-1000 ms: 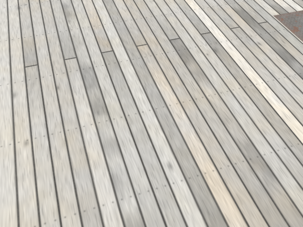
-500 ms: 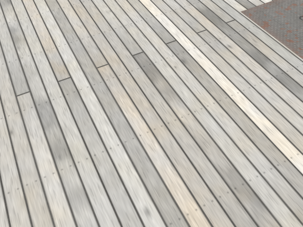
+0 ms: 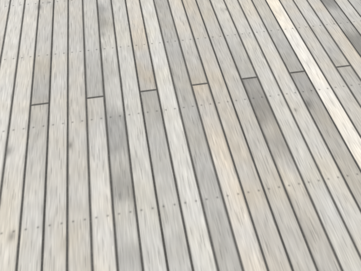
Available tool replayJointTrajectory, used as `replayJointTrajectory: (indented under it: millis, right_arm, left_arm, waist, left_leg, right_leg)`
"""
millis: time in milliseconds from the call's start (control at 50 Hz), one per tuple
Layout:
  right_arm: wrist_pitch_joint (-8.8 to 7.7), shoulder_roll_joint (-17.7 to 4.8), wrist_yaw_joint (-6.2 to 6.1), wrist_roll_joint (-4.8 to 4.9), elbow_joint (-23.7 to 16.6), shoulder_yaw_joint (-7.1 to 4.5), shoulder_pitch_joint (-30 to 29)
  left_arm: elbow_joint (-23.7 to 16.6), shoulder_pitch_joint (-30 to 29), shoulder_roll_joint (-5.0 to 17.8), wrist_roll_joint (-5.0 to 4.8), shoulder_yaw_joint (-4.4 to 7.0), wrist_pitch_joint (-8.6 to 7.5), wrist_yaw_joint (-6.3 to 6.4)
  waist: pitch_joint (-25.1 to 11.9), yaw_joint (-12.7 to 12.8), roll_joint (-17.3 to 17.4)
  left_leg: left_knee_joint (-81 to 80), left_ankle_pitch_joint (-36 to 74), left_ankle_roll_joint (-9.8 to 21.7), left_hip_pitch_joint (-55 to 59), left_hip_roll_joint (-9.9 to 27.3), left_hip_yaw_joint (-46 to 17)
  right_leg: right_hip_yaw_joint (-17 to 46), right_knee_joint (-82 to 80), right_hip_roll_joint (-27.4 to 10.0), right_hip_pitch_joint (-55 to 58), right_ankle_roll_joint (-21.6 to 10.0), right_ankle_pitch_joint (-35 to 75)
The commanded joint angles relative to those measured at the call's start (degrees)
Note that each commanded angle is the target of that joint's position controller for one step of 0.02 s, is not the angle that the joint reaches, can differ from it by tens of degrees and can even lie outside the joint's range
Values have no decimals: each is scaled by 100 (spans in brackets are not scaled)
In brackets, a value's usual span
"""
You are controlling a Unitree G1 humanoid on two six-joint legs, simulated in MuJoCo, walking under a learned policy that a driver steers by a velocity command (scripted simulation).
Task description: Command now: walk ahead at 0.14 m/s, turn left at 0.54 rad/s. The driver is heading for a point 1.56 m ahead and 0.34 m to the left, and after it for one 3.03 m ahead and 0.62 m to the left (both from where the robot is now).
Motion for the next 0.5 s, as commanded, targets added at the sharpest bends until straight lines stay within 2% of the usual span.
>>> replayJointTrajectory:
  millis: [20,60,100,160,200,240,320,360,380,400,420,440,460,480,500]
  right_arm:
    - [35,-694,-107,-11,-475,-195,195]
    - [53,-781,-144,-74,-520,-233,120]
    - [87,-912,-220,-57,-526,-281,195]
    - [223,-953,-341,12,-611,-294,145]
    - [301,-924,-391,22,-677,-283,78]
    - [352,-922,-410,3,-712,-288,93]
    - [418,-894,-380,1,-762,-292,194]
    - [463,-856,-383,67,-817,-277,78]
    - [480,-749,-393,95,-842,-245,114]
    - [484,-437,-378,56,-858,-165,384]
    - [415,-619,-359,102,-1085,-227,242]
    - [354,-1096,-329,-19,-964,-374,395]
    - [383,-1191,-311,38,-784,-437,521]
    - [461,-1039,-336,56,-629,-426,638]
    - [522,-889,-346,48,-615,-385,644]
  left_arm:
    - [-456,237,750,45,199,99,90]
    - [-432,371,562,73,158,181,119]
    - [-434,292,470,104,127,209,162]
    - [-468,60,477,79,127,277,177]
    - [-530,-160,466,55,128,290,159]
    - [-582,-313,461,41,129,247,128]
    - [-610,-338,515,-14,163,96,38]
    - [-522,-34,529,-38,208,40,-20]
    - [-467,138,678,-5,271,26,-29]
    - [-531,162,1069,102,356,63,-1]
    - [-495,107,1352,315,420,129,-11]
    - [-643,-88,1043,297,366,116,-3]
    - [-728,-323,755,218,289,129,32]
    - [-777,-479,618,135,251,156,50]
    - [-779,-505,568,56,226,176,70]
  waist:
    - [-1302,115,189]
    - [-1231,217,362]
    - [-1344,185,381]
    - [-1417,101,523]
    - [-1251,28,662]
    - [-1119,-56,825]
    - [-1126,-146,1004]
    - [-1114,79,1008]
    - [-1127,143,855]
    - [-1259,-44,-199]
    - [-882,-145,-1818]
    - [-922,-124,-1343]
    - [-892,-174,-890]
    - [-817,-215,-634]
    - [-741,-158,-620]
  left_leg:
    - [-1217,2159,1173,1800,1597,-2212]
    - [-1276,2429,1123,1318,1437,-1961]
    - [-1220,2456,1074,1259,1355,-1896]
    - [-1266,955,869,1216,1219,-2082]
    - [-1353,-224,728,1095,1092,-2257]
    - [-1363,-736,680,1079,1056,-2454]
    - [-1062,-184,648,1419,1107,-2901]
    - [-781,144,487,1407,945,-2988]
    - [-501,-142,279,1114,716,-2844]
    - [580,-1742,-52,444,197,-2134]
    - [1733,-2970,-387,-675,-570,-945]
    - [2986,-2855,-630,-799,-121,-1011]
    - [3448,-2476,-738,-765,-37,-943]
    - [3732,-2180,-859,-789,17,-837]
    - [4020,-1923,-952,-939,54,-769]
  right_leg:
    - [417,-197,-301,-979,-16,447]
    - [299,-748,-214,-721,43,535]
    - [289,-1248,-123,-717,138,752]
    - [399,-1764,-60,-752,219,1229]
    - [445,-2170,-6,-736,219,1425]
    - [473,-2593,47,-636,199,1436]
    - [459,-3527,191,-183,64,1160]
    - [340,-4661,220,473,-86,1650]
    - [460,-5205,-104,1072,-212,2156]
    - [1432,-5406,-1328,1737,-673,2701]
    - [2736,-5694,-2192,1557,-1629,3800]
    - [2739,-5592,-2439,1464,-1912,4048]
    - [2057,-5434,-2075,1416,-1674,4034]
    - [1503,-5327,-1676,1440,-1397,3876]
    - [1227,-5294,-1546,1502,-1326,3926]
